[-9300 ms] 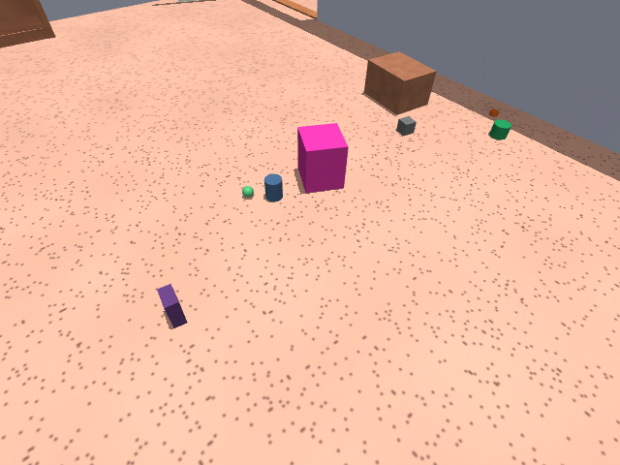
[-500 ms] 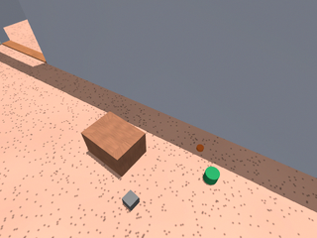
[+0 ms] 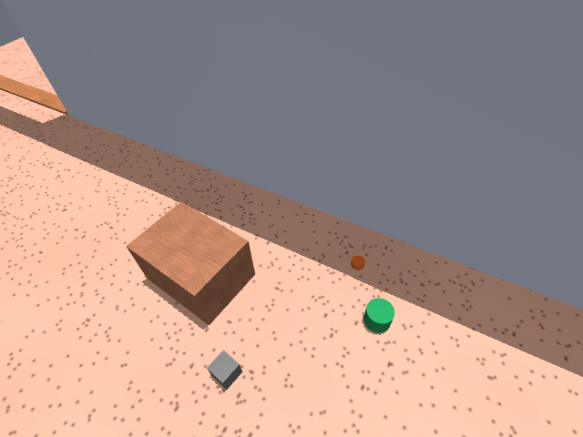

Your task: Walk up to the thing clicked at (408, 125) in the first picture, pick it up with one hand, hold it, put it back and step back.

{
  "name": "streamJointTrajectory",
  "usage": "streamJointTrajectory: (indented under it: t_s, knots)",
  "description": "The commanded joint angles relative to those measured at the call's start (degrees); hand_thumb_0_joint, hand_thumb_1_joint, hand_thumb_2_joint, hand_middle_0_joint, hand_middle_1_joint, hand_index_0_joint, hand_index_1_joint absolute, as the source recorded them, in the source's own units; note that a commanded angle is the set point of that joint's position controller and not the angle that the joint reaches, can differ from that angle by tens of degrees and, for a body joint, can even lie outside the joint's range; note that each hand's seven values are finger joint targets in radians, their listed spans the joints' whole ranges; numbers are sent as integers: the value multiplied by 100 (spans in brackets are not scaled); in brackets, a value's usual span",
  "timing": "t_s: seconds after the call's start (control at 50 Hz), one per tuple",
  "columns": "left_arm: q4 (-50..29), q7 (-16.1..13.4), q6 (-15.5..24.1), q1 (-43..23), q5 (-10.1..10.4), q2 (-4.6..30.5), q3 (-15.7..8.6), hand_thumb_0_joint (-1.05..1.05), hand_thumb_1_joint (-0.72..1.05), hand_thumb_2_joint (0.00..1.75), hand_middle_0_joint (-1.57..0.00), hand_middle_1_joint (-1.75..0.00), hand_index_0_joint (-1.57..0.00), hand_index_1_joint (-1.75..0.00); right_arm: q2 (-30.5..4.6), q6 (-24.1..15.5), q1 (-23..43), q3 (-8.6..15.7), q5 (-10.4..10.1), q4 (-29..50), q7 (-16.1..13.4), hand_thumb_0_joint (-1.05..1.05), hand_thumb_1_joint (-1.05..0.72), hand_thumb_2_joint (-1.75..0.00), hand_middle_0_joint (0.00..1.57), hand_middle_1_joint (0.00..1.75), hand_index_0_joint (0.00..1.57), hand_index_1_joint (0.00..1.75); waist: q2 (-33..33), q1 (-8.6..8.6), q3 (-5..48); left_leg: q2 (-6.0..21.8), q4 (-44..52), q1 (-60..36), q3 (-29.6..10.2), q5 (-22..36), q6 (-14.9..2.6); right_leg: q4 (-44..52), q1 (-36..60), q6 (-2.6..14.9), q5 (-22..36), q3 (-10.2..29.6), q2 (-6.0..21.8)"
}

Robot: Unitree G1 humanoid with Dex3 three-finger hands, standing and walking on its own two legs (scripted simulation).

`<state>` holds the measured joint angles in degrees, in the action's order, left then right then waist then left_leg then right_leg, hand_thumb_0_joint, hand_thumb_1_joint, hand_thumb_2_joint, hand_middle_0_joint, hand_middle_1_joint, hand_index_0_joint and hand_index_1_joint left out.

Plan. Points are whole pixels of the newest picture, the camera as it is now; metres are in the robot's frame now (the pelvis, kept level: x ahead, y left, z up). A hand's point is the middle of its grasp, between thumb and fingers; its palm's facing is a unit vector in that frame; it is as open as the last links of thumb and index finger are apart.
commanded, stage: walk up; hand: left
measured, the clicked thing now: (225, 369) +0.45 +0.25 -0.72
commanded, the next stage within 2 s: none
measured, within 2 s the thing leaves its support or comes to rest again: neither
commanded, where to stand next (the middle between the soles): +0.06 +0.04 m, yaw +1 degrees
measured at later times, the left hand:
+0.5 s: hand out of the picture +0.13 +0.32 -0.15, palm faces +0.07 -0.91 -0.41, open 7.4 cm
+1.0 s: hand out of the picture +0.12 +0.30 -0.14, palm faces +0.01 -0.94 -0.35, open 7.4 cm
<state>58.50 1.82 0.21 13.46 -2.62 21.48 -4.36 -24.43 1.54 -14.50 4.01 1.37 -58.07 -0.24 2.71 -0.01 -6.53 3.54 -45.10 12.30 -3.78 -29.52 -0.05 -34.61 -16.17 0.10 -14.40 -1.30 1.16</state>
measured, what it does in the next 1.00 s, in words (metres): steps on the spot: left foot, then right foot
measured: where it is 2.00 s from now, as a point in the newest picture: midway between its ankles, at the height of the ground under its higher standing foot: outside the picture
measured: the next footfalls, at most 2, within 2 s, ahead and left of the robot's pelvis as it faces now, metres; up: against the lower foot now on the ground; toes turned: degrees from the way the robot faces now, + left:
left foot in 0.38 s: +0.06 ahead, +0.18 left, +0.00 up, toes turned +2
right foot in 0.66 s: +0.08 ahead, -0.09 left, +0.00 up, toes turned +2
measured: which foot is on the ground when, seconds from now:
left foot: up 0.00-0.36, down 0.38-1.00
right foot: down 0.00-0.42, up 0.44-0.64, down 0.66-1.00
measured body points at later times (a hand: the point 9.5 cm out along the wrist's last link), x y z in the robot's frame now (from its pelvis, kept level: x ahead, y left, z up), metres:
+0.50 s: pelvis +0.05 +0.04 +0.00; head +0.10 +0.05 +0.44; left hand +0.13 +0.37 -0.12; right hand +0.17 -0.27 -0.12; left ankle +0.05 +0.17 -0.73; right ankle +0.04 -0.12 -0.70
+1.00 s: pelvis +0.02 +0.04 +0.01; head +0.05 +0.05 +0.46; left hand +0.12 +0.35 -0.12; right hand +0.12 -0.26 -0.12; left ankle +0.03 +0.18 -0.73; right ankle +0.05 -0.09 -0.73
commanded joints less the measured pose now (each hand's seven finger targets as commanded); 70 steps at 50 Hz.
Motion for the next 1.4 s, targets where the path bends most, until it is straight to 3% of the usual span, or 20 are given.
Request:
streamJointTrajectory:
  t_s: [0.0,0.2,0.26,0.34,0.38,0.4,0.42,0.48,0.58,0.62,0.66,0.68,0.7,0.74,0.8,0.84,0.86,0.94,1.18,1.38]
  knots:
    - [-656,-231,215,-442,68,1603,-281,0,90,90,-20,-30,-20,-30,-918,-60,-161,120,-141,308,-23,0,-90,-90,20,30,20,30,-912,16,134,-67,-1026,1181,-505,-69,-87,2247,359,998,-1318,2175,1558]
    - [-864,-446,335,7,164,1686,-310,0,90,90,-20,-30,-20,-30,-890,64,250,190,43,757,44,0,-90,-90,20,30,20,30,-993,195,574,-42,-397,1329,-275,353,-46,939,1153,1357,3827,1201,1948]
    - [-977,-446,296,-253,187,1652,-257,0,90,90,-20,-30,-20,-30,-804,25,191,215,8,811,91,0,-90,-90,20,30,20,30,-1131,104,764,-135,-28,910,147,568,-72,489,955,1198,4240,719,1700]
    - [-1082,-418,171,-575,263,1569,-130,0,90,90,-20,-30,-20,-30,-802,-89,-52,259,-21,714,90,0,-90,-90,20,30,20,30,-984,-158,956,-321,1712,-80,510,2195,-199,-539,428,716,3032,273,1183]
    - [-1175,-389,96,-466,368,1009,24,0,90,90,-20,-30,-20,-30,-1390,-196,188,381,55,891,34,0,-90,-90,20,30,20,30,606,-90,1217,1090,2048,-799,-1567,4627,-777,-1745,-615,75,387,-114,64]
    - [-1043,-437,10,-397,378,1047,16,0,90,90,-20,-30,-20,-30,-1466,-230,352,330,-4,954,17,0,-90,-90,20,30,20,30,678,-92,1297,1617,1908,-725,-1935,4924,-1434,-2144,-679,89,-2200,228,-199]
    - [-902,-472,-7,-520,377,1170,19,0,90,90,-20,-30,-20,-30,-1456,-218,376,329,-54,857,16,0,-90,-90,20,30,20,30,760,-147,1154,1715,1958,-310,-1985,4639,-1675,-2043,-405,118,-2398,488,9]
    - [-736,-413,39,-381,398,1248,-37,0,90,90,-20,-30,-20,-30,-1170,-177,786,226,-9,1000,-43,0,-90,-90,20,30,20,30,769,2,930,960,1517,-458,-674,5070,-1194,-1935,-672,155,-1840,524,-108]
    - [-648,-374,110,-323,318,1112,15,0,90,90,-20,-30,-20,-30,-1179,-129,869,191,-69,1036,-52,0,-90,-90,20,30,20,30,933,27,1039,953,1141,-628,-515,4955,-1076,-334,-90,58,-1018,-23,-105]
    - [-501,-367,146,-177,247,1145,-10,0,90,90,-20,-30,-20,-30,-1162,-84,989,170,-146,1055,-38,0,-90,-90,20,30,20,30,613,160,1016,828,890,-167,-394,4212,-826,776,612,147,305,27,-98]
    - [-546,-387,247,-292,133,1702,-128,0,90,90,-20,-30,-20,-30,-736,-82,1056,35,-287,1139,-20,0,-90,-90,20,30,20,30,-653,119,1083,160,142,689,1,2837,-252,1007,1135,678,1958,1742,1026]
    - [-607,-344,227,-617,192,1902,-116,0,90,90,-20,-30,-20,-30,-729,-36,1087,33,-269,1063,-58,0,-90,-90,20,30,20,30,-956,70,888,-226,42,557,292,637,-141,1106,449,1316,1934,2293,1726]
    - [-726,-311,231,-897,162,1886,-97,0,90,90,-20,-30,-20,-30,-787,-12,902,81,-217,905,-76,0,-90,-90,20,30,20,30,-1228,-34,764,-172,-271,110,162,-199,-128,1016,-95,1528,2092,2450,1887]
    - [-749,-288,213,-1046,163,1548,-19,0,90,90,-20,-30,-20,-30,-833,-61,837,80,-214,798,-20,0,-90,-90,20,30,20,30,-1169,-153,538,-170,236,100,91,-103,-201,976,-123,1117,1942,1674,1410]
    - [-711,-293,203,-1087,218,1357,41,0,90,90,-20,-30,-20,-30,-772,-194,732,57,-188,597,5,0,-90,-90,20,30,20,30,-1063,-182,769,63,1658,-496,53,2318,-152,537,56,513,2120,1020,869]
    - [-717,-261,147,-909,291,1127,81,0,90,90,-20,-30,-20,-30,-967,-286,754,75,-84,559,-34,0,-90,-90,20,30,20,30,-640,-52,1166,613,2108,-826,-637,3282,-446,103,160,206,1593,663,393]
    - [-614,-248,100,-738,294,1095,83,0,90,90,-20,-30,-20,-30,-1140,-316,1034,78,-104,558,-18,0,-90,-90,20,30,20,30,-439,110,1167,878,2040,-559,-915,2888,-689,192,291,159,707,557,229]
    - [-401,-210,136,-985,283,1221,74,0,90,90,-20,-30,-20,-30,-839,-312,1230,-76,-130,381,4,0,-90,-90,20,30,20,30,-210,53,966,260,2212,-151,-118,2177,-230,878,790,293,979,906,590]
    - [179,-139,88,-1161,259,1102,133,0,90,90,-20,-30,-20,-30,-816,-332,1318,-134,-102,-157,34,0,-90,-90,20,30,20,30,-179,51,443,352,3046,-189,-214,1210,-118,1847,673,178,98,873,504]
    - [378,-136,117,-1120,232,1054,115,0,90,90,-20,-30,-20,-30,-799,-336,1297,-120,-104,-309,49,0,-90,-90,20,30,20,30,-365,28,573,338,3028,-482,-135,1427,-101,2095,549,104,57,886,543]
